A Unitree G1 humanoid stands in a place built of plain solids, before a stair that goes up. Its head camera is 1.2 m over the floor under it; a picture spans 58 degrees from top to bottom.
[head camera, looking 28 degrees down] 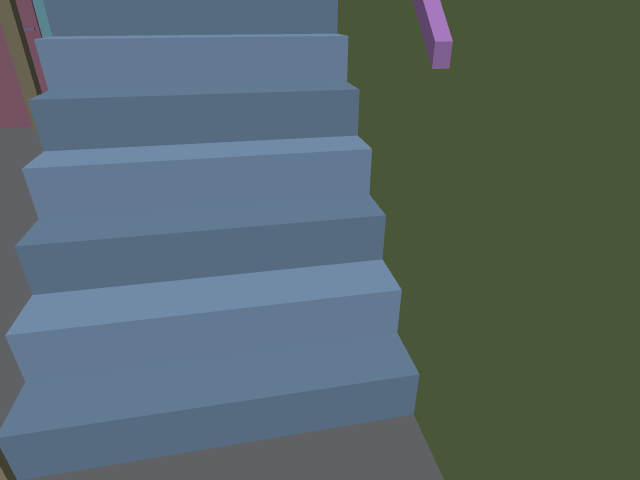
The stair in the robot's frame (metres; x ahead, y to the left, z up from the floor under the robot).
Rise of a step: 0.18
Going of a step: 0.20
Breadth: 1.21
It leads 11 degrees to the left of straight ahead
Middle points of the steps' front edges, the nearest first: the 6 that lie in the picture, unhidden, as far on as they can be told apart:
0.89 0.28 0.18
1.09 0.32 0.37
1.29 0.36 0.55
1.49 0.40 0.74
1.69 0.44 0.92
1.89 0.48 1.10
